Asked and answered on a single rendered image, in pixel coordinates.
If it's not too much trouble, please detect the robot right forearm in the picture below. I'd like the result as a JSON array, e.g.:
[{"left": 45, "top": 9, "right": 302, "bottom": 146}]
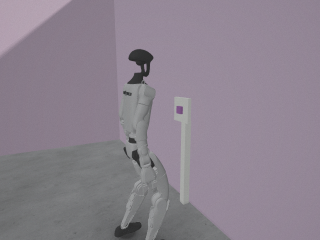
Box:
[{"left": 134, "top": 121, "right": 152, "bottom": 168}]

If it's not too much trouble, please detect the robot torso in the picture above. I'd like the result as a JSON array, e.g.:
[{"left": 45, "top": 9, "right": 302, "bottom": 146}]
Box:
[{"left": 123, "top": 80, "right": 153, "bottom": 161}]

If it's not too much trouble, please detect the button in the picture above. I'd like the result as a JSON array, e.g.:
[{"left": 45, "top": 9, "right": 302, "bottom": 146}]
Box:
[{"left": 176, "top": 106, "right": 183, "bottom": 114}]

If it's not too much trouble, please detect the robot head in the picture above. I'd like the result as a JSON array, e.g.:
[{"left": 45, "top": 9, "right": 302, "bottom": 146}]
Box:
[{"left": 127, "top": 49, "right": 154, "bottom": 85}]

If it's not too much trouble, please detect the robot left upper arm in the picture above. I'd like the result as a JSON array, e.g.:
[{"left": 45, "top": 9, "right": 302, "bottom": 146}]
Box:
[{"left": 118, "top": 83, "right": 127, "bottom": 120}]

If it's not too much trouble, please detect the robot left forearm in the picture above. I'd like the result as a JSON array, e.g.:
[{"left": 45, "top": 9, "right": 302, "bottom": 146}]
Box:
[{"left": 119, "top": 118, "right": 131, "bottom": 140}]

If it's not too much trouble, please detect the panel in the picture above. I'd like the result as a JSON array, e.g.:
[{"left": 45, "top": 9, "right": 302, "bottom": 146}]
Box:
[{"left": 174, "top": 97, "right": 192, "bottom": 205}]

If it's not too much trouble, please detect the robot right upper arm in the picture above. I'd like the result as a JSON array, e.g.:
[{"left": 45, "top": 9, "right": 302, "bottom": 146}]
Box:
[{"left": 132, "top": 84, "right": 156, "bottom": 131}]

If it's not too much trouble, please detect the right robot hand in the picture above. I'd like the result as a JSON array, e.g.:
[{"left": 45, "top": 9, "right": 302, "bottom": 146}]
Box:
[{"left": 140, "top": 166, "right": 158, "bottom": 196}]

